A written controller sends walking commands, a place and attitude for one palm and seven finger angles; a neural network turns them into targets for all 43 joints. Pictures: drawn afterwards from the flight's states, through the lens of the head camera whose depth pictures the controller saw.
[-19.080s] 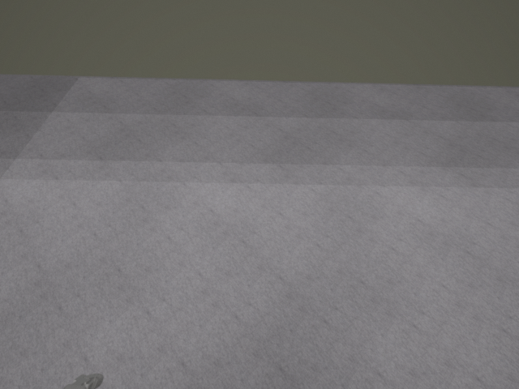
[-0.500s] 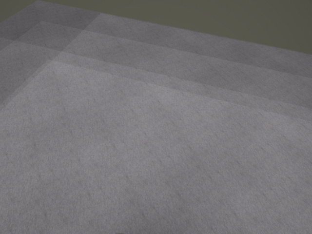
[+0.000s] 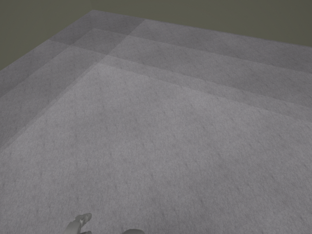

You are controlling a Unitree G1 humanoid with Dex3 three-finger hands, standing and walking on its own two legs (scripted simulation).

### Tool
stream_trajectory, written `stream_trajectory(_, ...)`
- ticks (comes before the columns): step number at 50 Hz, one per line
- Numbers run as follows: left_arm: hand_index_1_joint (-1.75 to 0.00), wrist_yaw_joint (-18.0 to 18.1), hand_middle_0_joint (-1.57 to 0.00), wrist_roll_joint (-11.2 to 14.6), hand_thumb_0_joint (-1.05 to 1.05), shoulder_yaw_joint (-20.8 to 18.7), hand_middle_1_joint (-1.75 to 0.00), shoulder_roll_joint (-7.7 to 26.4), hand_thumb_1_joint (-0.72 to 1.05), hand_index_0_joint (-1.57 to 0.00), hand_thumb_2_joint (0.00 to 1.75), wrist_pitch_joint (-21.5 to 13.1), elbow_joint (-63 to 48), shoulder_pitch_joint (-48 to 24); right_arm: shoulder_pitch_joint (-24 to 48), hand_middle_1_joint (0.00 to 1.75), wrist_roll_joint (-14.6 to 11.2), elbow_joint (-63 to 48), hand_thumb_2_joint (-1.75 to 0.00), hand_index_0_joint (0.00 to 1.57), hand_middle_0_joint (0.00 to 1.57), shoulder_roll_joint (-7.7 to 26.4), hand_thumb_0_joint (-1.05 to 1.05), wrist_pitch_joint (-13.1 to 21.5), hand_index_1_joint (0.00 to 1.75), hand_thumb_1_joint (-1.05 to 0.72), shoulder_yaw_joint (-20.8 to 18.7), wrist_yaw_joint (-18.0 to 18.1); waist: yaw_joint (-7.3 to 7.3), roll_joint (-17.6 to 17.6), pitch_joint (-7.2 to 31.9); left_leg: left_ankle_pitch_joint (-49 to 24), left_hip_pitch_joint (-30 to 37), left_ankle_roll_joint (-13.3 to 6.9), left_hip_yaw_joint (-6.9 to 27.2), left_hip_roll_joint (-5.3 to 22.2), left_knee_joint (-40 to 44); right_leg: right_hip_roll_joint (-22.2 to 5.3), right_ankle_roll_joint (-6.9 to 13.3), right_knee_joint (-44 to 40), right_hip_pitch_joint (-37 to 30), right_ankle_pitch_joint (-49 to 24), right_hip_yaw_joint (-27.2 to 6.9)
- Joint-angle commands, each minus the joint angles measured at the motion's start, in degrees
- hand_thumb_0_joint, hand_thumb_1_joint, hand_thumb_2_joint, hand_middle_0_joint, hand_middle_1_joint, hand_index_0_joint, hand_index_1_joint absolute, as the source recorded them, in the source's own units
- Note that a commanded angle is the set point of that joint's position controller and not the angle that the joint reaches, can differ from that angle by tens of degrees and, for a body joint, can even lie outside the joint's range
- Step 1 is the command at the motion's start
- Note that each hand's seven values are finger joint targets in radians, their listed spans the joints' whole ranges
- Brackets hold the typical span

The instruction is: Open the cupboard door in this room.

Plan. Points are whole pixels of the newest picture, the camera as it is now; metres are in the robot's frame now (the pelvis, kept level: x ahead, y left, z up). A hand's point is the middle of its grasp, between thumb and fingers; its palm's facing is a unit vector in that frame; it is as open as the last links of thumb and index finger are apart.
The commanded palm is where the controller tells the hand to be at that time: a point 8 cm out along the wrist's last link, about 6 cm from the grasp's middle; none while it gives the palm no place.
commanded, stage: turn or walk to find it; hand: left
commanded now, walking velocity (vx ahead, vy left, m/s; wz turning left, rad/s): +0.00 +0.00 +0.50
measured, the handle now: out of the picture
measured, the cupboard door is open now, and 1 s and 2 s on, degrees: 0 0 0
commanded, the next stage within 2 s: none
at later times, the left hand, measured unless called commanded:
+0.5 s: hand out of the picture -0.06 +0.25 -0.18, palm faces +0.31 -0.91 -0.27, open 7.4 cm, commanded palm none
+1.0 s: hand out of the picture -0.02 +0.19 -0.14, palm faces +0.48 -0.83 -0.29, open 7.3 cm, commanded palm none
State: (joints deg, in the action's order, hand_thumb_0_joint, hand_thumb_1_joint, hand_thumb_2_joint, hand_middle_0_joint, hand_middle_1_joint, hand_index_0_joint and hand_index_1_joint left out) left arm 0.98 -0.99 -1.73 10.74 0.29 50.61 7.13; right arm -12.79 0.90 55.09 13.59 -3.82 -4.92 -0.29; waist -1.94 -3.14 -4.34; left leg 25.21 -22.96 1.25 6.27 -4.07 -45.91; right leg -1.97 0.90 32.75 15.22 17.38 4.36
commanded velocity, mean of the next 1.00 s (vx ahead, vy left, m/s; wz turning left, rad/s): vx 0.00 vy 0.00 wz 0.50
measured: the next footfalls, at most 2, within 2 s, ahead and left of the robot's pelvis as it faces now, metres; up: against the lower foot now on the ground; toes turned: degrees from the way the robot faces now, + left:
left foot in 0.42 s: -0.02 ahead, +0.14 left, +0.00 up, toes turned +19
right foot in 0.84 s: +0.08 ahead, -0.08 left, +0.00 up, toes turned +21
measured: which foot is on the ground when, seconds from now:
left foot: up 0.00-0.40, down 0.42-0.84, up 0.86-1.00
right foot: down 0.00-0.42, up 0.44-0.82, down 0.84-1.00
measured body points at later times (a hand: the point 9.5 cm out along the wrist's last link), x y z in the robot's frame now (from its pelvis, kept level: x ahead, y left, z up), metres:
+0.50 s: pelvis -0.02 +0.03 +0.00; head +0.02 +0.06 +0.44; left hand -0.08 +0.29 -0.16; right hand +0.17 -0.19 -0.13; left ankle -0.05 +0.13 -0.73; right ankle -0.01 -0.10 -0.69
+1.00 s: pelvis +0.00 -0.02 +0.01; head +0.05 -0.04 +0.45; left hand -0.04 +0.24 -0.11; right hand +0.17 -0.22 -0.16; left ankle -0.10 +0.10 -0.64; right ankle +0.05 -0.10 -0.73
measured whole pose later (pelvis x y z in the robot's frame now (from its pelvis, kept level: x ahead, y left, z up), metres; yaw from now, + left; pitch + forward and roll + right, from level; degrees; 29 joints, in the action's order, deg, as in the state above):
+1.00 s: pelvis +0.00 -0.02 +0.01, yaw +30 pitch -1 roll +2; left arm 1.1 -1.2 -1.4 9.5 0.4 51.1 10.5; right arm -11.7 1.1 55.2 14.9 -4.5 -5.5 -1.2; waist -1.5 -3.1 -4.9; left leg 22.8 -28.1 2.7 2.6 -1.3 -66.9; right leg -4.5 1.8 30.4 13.6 16.2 8.4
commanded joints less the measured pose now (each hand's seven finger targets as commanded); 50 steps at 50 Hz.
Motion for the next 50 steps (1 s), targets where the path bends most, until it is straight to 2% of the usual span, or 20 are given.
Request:
stream_trajectory(1, -0.3, 1.14, -0.2, 0.14, 0.0, -3.13, -0.3, 10.52, 0.9, -0.2, 0.9, -0.47, -4.29, -0.61, 0.09, 0.3, 0.52, -3.68, -0.9, 0.2, 0.2, 5.22, 0.0, 0.56, 0.3, -0.9, -1.77, -0.7, 0.1, 8.91, 1.13, -1.06, -8.98, 0.7, -0.75, 4.37, -24.5, -18.08, 6.01, -16.94, -1.12, -6.88, -12.29)
stream_trajectory(4, -0.3, 0.99, -0.2, -0.03, 0.0, -2.75, -0.3, 9.44, 0.9, -0.2, 0.9, -1.22, -3.66, 1.68, -1.09, 0.3, 0.47, -2.93, -0.9, 0.2, 0.2, 4.45, 0.0, 0.42, 0.3, -0.9, -1.2, -1.03, 0.83, 12.95, 2.88, -4.68, -9.1, 2.39, -3.28, 5.09, -24.51, -15.8, 4.98, -15.06, -5.26, -15.57, -5.42)
stream_trajectory(15, -0.3, 0.68, -0.2, -0.77, 0.0, -4.15, -0.3, 13.93, 0.9, -0.2, 0.9, -0.39, 0.68, 10.1, 7.14, 0.3, -0.49, -4.39, -0.9, 0.2, 0.2, 3.23, 0.0, 1.55, 0.3, -0.9, 0.74, -0.71, 5.25, 15.79, 6.26, 1.86, -1.22, 2.16, -10.11, 5.55, 0.98, -19.44, 7.14, -8.9, -13.15, -31.42, -1.05)
stream_trajectory(18, -0.3, 0.54, -0.2, -0.42, 0.0, -4.43, -0.3, 14.31, 0.9, -0.2, 0.9, -0.01, 1.14, 8.64, 3.9, 0.3, -0.38, -3.86, -0.9, 0.2, 0.2, 3.92, 0.0, 2.3, 0.3, -0.9, 0.8, -0.53, 2.95, 14.93, 8.16, -6.7, 6.9, 1.3, -12.23, 5.04, 14.93, -18.68, 3.94, -3.36, -11.31, -29.51, 2.32)
stream_trajectory(19, -0.3, 0.37, -0.2, 0.05, 0.0, -4.33, -0.3, 13.84, 0.9, -0.2, 0.9, 0.31, 1.16, 8.31, 2.15, 0.3, -0.27, -3.5, -0.9, 0.2, 0.2, 5.47, 0.0, 2.69, 0.3, -0.9, 0.43, -0.61, 1.48, 11.16, 8.64, -14.27, 14.29, 0.49, -11.55, 5.76, 22.18, -17.45, 1.3, 0.99, -5.93, -24.71, 4.33)
stream_trajectory(20, -0.3, 0.09, -0.2, 0.41, 0.0, -4.16, -0.3, 11.33, 0.9, -0.2, 0.9, 0.7, 0.18, 9.23, 0.28, 0.3, 0.1, -3.58, -0.9, 0.2, 0.2, 10.32, 0.0, 3.31, 0.3, -0.9, -0.67, -0.46, 0.34, -0.96, 10.33, -24.72, 23.85, -3.39, 0.44, 14.88, 25.53, -12.56, -2.37, 10.79, 5.61, -10.07, 6.94)
stream_trajectory(21, -0.3, -0.29, -0.2, 0.29, 0.0, -2.74, -0.3, 7.86, 0.9, -0.2, 0.9, 0.89, -1.9, 6.31, -2.89, 0.3, 0.12, -3.24, -0.9, 0.2, 0.2, 15.17, 0.0, 3.03, 0.3, -0.9, -1.83, -0.3, -1.53, -13.49, 8.56, -42.73, 26.22, -9.25, 13.1, 26.65, 26.37, -6.48, -5.3, 21.72, 17.13, 19.2, 6.48)
stream_trajectory(22, -0.3, 0.19, -0.2, -0.12, 0.0, -2.43, -0.3, 8.42, 0.9, -0.2, 0.9, 1.67, -2.87, 2.77, -5.13, 0.3, 0.1, -1.88, -0.9, 0.2, 0.2, 15.18, 0.0, 2.87, 0.3, -0.9, -1.84, 0.2, -3.08, -11.91, 8.77, -41.09, 22.53, -12.35, 13.76, 27.59, 26.7, -6.18, -5.12, 27.38, 17.35, 20.37, 0.93)
stream_trajectory(25, -0.3, -0.36, -0.2, 0.26, 0.0, -3.04, -0.3, 8.86, 0.9, -0.2, 0.9, 1.64, -0.94, 1.59, 2.85, 0.3, 0.35, -3.69, -0.9, 0.2, 0.2, 10.87, 0.0, 3.03, 0.3, -0.9, -0.68, 1.18, 0.31, -7.82, 3.92, -39.19, 17.01, -11.18, 7.27, 20.15, 25.91, -5.76, -5.43, 31.51, 17.88, 10.16, -2.59)
stream_trajectory(28, -0.3, -0.54, -0.2, 0.26, 0.0, -2.89, -0.3, 8.69, 0.9, -0.2, 0.9, 1.64, 0.16, 4.17, 4.37, 0.3, 0.15, -4.58, -0.9, 0.2, 0.2, 10.33, 0.0, 3.41, 0.3, -0.9, -0.43, 1.03, 1.53, -4.95, 5.35, -38.8, 16.55, -10.19, 4.17, 17.61, 25.72, -4.73, -6.06, 29.51, 14.97, 6.94, -2.39)
stream_trajectory(34, -0.3, -0.3, -0.2, 0.39, 0.0, -2.44, -0.3, 7.7, 0.9, -0.2, 0.9, 1.53, -2.29, 1.32, 2.81, 0.3, 0.47, -4.78, -0.9, 0.2, 0.2, 10.78, 0.0, 2.82, 0.3, -0.9, -1.27, 0.7, 0.38, -5.77, 5.24, -34.27, 15.29, -11.02, 8.85, 17.16, 25.15, -2.58, -6.11, 18.33, 11.76, 8.19, -2.41)
stream_trajectory(39, -0.3, -0.13, -0.2, 0.68, 0.0, -2.5, -0.3, 7.89, 0.9, -0.2, 0.9, 0.45, -1.88, 6.4, 4.87, 0.3, 0.34, -5.73, -0.9, 0.2, 0.2, 10.4, 0.0, 2.29, 0.3, -0.9, -1.79, 0.57, 2.88, -6.93, 7.28, -34.57, 9.8, -8.75, 11.12, 14.03, 19.72, 0.3, -5.25, -0.42, -1.3, 0.42, -0.44)
stream_trajectory(40, -0.3, 0.04, -0.2, 0.55, 0.0, -2.77, -0.3, 9.06, 0.9, -0.2, 0.9, -0.07, -1.41, 8.38, 4.94, 0.3, 0.03, -6.02, -0.9, 0.2, 0.2, 9.36, 0.0, 2.28, 0.3, -0.9, -1.69, 0.46, 3.99, -3.74, 7.72, -29.5, 5.51, -6.58, 10.19, 11.88, 16.47, -0.97, -4.93, -7.99, -7.83, -5.56, -0.91)
stream_trajectory(41, -0.3, 0.4, -0.2, -0.13, 0.0, -3.41, -0.3, 12.81, 0.9, -0.2, 0.9, -0.86, -1.28, 10.33, 3.64, 0.3, -0.46, -6.38, -0.9, 0.2, 0.2, 6.57, 0.0, 2.39, 0.3, -0.9, -1.36, 0.1, 4.73, 6.49, 9.32, -17.41, -2.47, -3.03, 5.83, 6.95, 8.52, -9.89, -2.55, -14.31, -16.19, -8.53, -9.4)
stream_trajectory(42, -0.3, 0.71, -0.2, -0.77, 0.0, -4.31, -0.3, 17.04, 0.9, -0.2, 0.9, -1.08, -1.6, 11.09, 4.29, 0.3, -0.39, -8.29, -0.9, 0.2, 0.2, 3.59, 0.0, 2.58, 0.3, -0.9, -0.78, -0.08, 5.32, 20.35, 7.38, 7.11, -11.22, 0.56, -3.1, -0.75, -4.5, -24.17, 4.29, -15.8, -16.99, -17.41, -23.09)
stream_trajectory(43, -0.3, 0.89, -0.2, 0.0, 0.0, -4.45, -0.3, 16.28, 0.9, -0.2, 0.9, -1.17, -2.01, 10.04, 4.04, 0.3, 0.22, -7.38, -0.9, 0.2, 0.2, 6.49, 0.0, 1.67, 0.3, -0.9, -1.48, 0.23, 5.31, 20.88, 7.01, 9.58, -9.18, 0.12, 0.58, 2.21, -14.54, -26.41, 7.4, -17.41, -8.85, -15.23, -23.47)
stream_trajectory(45, -0.3, 0.86, -0.2, 0.03, 0.0, -3.63, -0.3, 12.41, 0.9, -0.2, 0.9, -0.79, -3.58, 3.52, 3.64, 0.3, 0.31, -5.23, -0.9, 0.2, 0.2, 6.11, 0.0, 0.91, 0.3, -0.9, -1.76, -0.43, 2.18, 11.25, 1.84, 2.03, -9.13, 0.2, 0.05, 3.96, -24.79, -20.64, 7.1, -17.32, -2.13, -7.41, -16.32)
stream_trajectory(46, -0.3, 0.94, -0.2, 0.01, 0.0, -3.07, -0.3, 10.75, 0.9, -0.2, 0.9, -0.67, -4.2, 0.94, 1.85, 0.3, 0.39, -4.17, -0.9, 0.2, 0.2, 5.36, 0.0, 0.67, 0.3, -0.9, -1.69, -0.85, 0.55, 9.72, 1.63, -1.18, -8.44, 0.68, -0.92, 4.68, -25.57, -18.12, 5.64, -16.16, -1.7, -8.88, -11.07)
stream_trajectory(47, -0.3, 0.89, -0.2, -0.08, 0.0, -2.84, -0.3, 9.95, 0.9, -0.2, 0.9, -1.0, -4.61, 0.51, 0.16, 0.3, 0.49, -3.38, -0.9, 0.2, 0.2, 4.55, 0.0, 0.56, 0.3, -0.9, -1.35, -1.07, 0.22, 10.9, 2.42, -3.67, -8.32, 1.31, -2.04, 4.79, -25.87, -16.32, 4.58, -15.59, -2.86, -11.2, -7.23)
stream_trajectory(50, -0.3, 0.93, -0.2, -0.21, 0.0, -2.9, -0.3, 9.91, 0.9, -0.2, 0.9, -1.21, -3.27, 3.81, 1.09, 0.3, 0.4, -3.27, -0.9, 0.2, 0.2, 4.68, 0.0, 0.38, 0.3, -0.9, -1.06, -1.15, 1.8, 13.49, 3.0, -4.26, -8.31, 2.48, -3.69, 5.45, -23.2, -16.49, 4.98, -15.48, -5.54, -13.49, -4.92)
